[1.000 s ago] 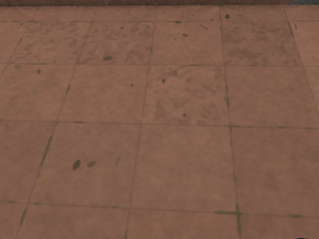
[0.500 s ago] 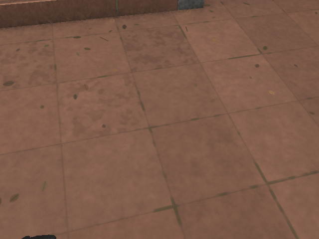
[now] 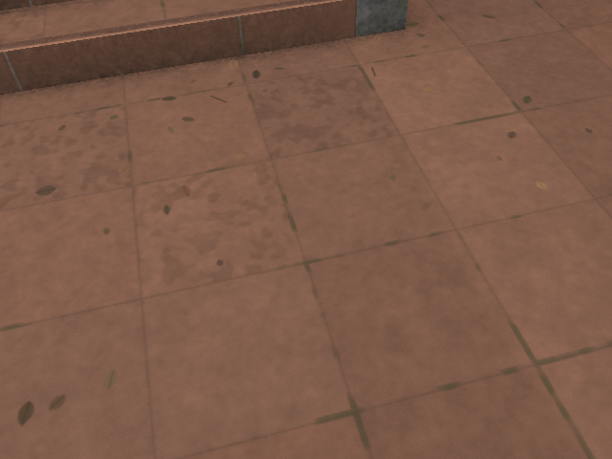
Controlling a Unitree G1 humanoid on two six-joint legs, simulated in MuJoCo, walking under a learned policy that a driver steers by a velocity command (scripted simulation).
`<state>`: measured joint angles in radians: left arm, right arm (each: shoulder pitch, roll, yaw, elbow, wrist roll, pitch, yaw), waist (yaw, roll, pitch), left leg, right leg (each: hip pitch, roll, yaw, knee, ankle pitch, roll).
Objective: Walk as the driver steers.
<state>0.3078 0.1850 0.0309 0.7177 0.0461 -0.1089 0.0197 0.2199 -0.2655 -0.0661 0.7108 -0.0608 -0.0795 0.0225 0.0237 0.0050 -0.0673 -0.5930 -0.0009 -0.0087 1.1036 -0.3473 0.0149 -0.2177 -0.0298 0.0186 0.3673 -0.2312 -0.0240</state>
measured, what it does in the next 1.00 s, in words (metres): walks ahead: left foot, then right foot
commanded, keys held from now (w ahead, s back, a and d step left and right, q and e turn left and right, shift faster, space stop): w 0.72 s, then w+q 0.28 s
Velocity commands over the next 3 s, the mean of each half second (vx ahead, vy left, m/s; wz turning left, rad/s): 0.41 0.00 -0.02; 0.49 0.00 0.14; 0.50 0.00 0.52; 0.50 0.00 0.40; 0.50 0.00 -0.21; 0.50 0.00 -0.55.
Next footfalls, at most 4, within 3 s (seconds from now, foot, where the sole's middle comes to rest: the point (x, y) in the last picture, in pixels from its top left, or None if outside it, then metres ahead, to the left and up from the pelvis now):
0.14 left None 0.07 0.14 -0.79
0.60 right None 0.45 -0.05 -0.79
1.14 left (241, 379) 0.71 0.22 -0.79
1.64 right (283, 267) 1.06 0.14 -0.79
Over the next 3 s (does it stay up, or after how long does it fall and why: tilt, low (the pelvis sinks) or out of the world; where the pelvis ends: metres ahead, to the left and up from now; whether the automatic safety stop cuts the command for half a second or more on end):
stays up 1.49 0.48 0.00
